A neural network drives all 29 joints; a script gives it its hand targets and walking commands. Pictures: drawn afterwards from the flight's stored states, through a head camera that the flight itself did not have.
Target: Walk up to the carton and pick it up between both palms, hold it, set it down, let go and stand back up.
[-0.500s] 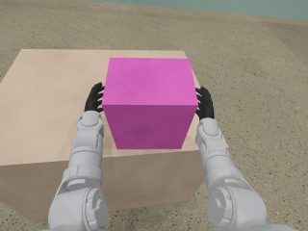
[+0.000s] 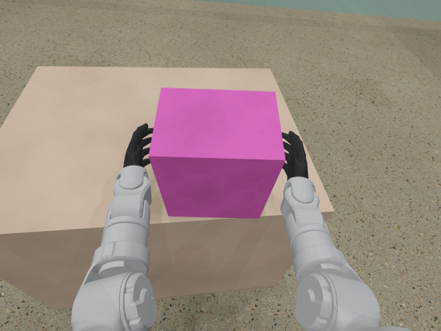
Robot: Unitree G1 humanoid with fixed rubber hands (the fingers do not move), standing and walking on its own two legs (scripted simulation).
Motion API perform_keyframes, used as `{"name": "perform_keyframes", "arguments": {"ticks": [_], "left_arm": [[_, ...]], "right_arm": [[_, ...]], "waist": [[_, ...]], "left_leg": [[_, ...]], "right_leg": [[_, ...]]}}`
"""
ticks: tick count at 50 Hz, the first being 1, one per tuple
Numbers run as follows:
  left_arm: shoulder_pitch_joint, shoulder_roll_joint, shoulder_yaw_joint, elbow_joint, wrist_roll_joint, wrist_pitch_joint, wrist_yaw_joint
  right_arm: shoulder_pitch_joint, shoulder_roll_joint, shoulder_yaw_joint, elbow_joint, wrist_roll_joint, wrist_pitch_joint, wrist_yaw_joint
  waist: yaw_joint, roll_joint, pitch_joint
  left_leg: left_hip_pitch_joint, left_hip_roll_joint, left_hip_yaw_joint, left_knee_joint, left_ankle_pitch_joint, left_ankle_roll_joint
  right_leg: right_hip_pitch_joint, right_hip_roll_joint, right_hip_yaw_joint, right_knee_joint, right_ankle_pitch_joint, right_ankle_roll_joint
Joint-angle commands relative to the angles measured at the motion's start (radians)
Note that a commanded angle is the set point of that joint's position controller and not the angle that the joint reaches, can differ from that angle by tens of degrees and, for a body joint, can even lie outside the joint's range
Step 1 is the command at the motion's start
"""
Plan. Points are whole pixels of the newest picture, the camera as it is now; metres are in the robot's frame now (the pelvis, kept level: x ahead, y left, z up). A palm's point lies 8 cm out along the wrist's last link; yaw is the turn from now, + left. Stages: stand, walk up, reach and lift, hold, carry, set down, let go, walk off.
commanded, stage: set down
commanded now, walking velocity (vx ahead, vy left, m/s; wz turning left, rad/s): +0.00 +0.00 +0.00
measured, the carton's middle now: (216, 160) +0.44 +0.03 +0.03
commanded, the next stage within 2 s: none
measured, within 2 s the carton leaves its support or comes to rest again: rests again in 0.70 s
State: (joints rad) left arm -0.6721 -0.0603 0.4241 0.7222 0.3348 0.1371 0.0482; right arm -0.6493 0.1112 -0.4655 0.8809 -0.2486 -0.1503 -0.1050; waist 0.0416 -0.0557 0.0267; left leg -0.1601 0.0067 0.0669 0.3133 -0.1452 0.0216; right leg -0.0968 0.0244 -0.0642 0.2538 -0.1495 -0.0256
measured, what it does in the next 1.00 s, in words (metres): stands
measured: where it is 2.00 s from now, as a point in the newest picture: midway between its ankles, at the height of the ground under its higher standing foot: outside the picture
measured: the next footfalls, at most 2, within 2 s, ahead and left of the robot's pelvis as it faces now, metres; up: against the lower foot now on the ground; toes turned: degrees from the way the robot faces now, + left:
none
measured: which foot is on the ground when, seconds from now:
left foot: down 0.00-1.00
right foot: down 0.00-1.00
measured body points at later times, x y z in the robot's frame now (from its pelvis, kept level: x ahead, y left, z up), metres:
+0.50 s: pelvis +0.01 +0.00 +0.00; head +0.03 +0.02 +0.45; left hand +0.40 +0.18 +0.07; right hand +0.40 -0.13 +0.07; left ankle +0.01 +0.10 -0.75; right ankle -0.01 -0.10 -0.75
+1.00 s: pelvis +0.02 +0.00 +0.00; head +0.06 +0.02 +0.45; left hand +0.41 +0.18 +0.06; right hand +0.41 -0.14 +0.06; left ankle +0.01 +0.10 -0.75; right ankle -0.01 -0.10 -0.75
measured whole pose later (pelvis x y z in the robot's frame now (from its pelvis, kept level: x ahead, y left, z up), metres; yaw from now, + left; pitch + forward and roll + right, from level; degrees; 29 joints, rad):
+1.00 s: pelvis +0.02 +0.00 +0.00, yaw -1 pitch +1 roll +0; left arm -0.64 -0.11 0.51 0.68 0.38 -0.02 -0.02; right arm -0.60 0.15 -0.49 0.80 -0.33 -0.25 -0.10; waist 0.05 -0.04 0.06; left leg -0.17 0.01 0.08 0.31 -0.16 0.02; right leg -0.12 0.03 -0.05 0.26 -0.17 -0.03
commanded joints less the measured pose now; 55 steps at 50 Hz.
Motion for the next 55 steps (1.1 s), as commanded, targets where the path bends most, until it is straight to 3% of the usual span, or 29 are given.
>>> {"name": "perform_keyframes", "arguments": {"ticks": [1,5,6,10,15,22,25,47,51,55], "left_arm": [[-0.635,-0.510,-0.331,-0.097,-0.032,-0.091,-0.157],[-0.600,-0.512,-0.313,-0.066,-0.021,-0.096,-0.164],[-0.579,-0.501,-0.300,-0.049,-0.015,-0.095,-0.167],[-0.593,-0.502,-0.279,-0.041,0.000,-0.101,-0.169],[-0.552,-0.492,-0.269,-0.030,0.002,-0.115,-0.172],[-0.527,-0.482,-0.243,-0.022,0.016,-0.137,-0.172],[-0.494,-0.494,-0.250,-0.022,0.025,-0.137,-0.177],[-0.351,-0.479,-0.200,-0.006,0.078,-0.160,-0.200],[-0.321,-0.478,-0.216,-0.011,0.073,-0.169,-0.196],[-0.311,-0.479,-0.194,0.016,0.084,-0.177,-0.198]], "right_arm": [[-0.630,0.462,0.339,-0.126,-0.049,-0.063,0.160],[-0.611,0.465,0.325,-0.114,-0.059,-0.069,0.162],[-0.606,0.455,0.331,-0.113,-0.064,-0.070,0.161],[-0.616,0.460,0.299,-0.112,-0.083,-0.072,0.168],[-0.582,0.465,0.311,-0.121,-0.088,-0.084,0.170],[-0.547,0.476,0.297,-0.106,-0.120,-0.089,0.170],[-0.533,0.466,0.312,-0.118,-0.115,-0.102,0.169],[-0.373,0.487,0.323,-0.071,-0.155,-0.121,0.155],[-0.354,0.488,0.347,-0.073,-0.130,-0.135,0.155],[-0.349,0.486,0.325,-0.052,-0.152,-0.136,0.153]], "waist": [[-0.001,0.076,-0.593],[0.002,0.096,-0.586],[0.003,0.068,-0.571],[0.011,0.077,-0.548],[0.018,0.073,-0.551],[0.020,0.057,-0.526],[0.026,0.067,-0.531],[0.027,0.045,-0.417],[0.033,0.066,-0.432],[0.035,0.052,-0.419]], "left_leg": [[0.224,0.009,0.041,0.020,0.361,-0.055],[0.197,0.006,0.046,0.018,0.350,-0.054],[0.197,0.005,0.045,0.017,0.342,-0.051],[0.178,0.005,0.054,-0.003,0.293,-0.046],[0.183,0.007,0.057,0.006,0.335,-0.041],[0.163,0.005,0.063,-0.001,0.315,-0.036],[0.181,0.010,0.062,0.010,0.376,-0.040],[0.099,0.007,0.072,0.009,0.373,-0.024],[0.130,0.012,0.072,0.035,0.456,-0.033],[0.064,0.008,0.071,0.012,0.374,-0.020]], "right_leg": [[0.127,-0.006,-0.022,0.013,0.278,0.048],[0.141,-0.011,-0.019,0.012,0.276,0.044],[0.146,-0.010,-0.023,0.011,0.272,0.046],[0.124,-0.011,-0.026,-0.001,0.206,0.046],[0.145,-0.014,-0.021,0.013,0.264,0.050],[0.144,-0.014,-0.021,0.009,0.246,0.055],[0.159,-0.009,-0.020,0.018,0.306,0.053],[0.188,-0.021,-0.015,0.049,0.403,0.064],[0.169,-0.015,-0.018,0.055,0.437,0.058],[0.186,-0.022,-0.010,0.059,0.412,0.062]]}}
